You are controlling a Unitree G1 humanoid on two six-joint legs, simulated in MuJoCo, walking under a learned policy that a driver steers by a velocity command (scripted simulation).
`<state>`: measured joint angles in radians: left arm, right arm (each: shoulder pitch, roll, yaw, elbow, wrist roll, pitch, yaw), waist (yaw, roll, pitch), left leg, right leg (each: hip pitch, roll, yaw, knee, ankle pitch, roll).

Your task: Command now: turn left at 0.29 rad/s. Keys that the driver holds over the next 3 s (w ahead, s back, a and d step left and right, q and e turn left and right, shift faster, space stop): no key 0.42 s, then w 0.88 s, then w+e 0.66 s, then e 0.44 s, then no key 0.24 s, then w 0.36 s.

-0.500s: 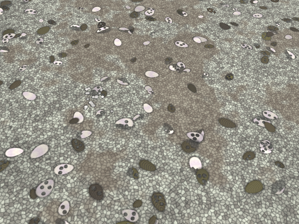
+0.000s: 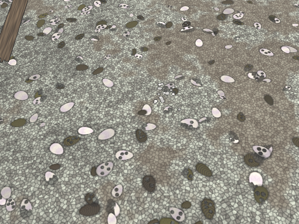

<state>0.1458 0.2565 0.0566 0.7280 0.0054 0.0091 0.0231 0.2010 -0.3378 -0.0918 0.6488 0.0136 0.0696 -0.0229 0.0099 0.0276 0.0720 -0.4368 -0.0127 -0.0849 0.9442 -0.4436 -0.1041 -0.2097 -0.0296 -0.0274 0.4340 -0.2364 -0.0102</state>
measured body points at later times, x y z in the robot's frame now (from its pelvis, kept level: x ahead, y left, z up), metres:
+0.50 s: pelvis +0.01 +0.05 -0.01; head +0.02 +0.05 +0.44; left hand +0.10 +0.34 -0.13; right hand +0.17 -0.19 -0.11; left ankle -0.01 +0.15 -0.74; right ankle +0.00 -0.11 -0.74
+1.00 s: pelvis +0.17 -0.02 +0.00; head +0.19 -0.04 +0.45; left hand +0.15 +0.25 -0.12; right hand +0.35 -0.27 -0.10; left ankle +0.29 +0.16 -0.67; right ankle +0.08 -0.10 -0.74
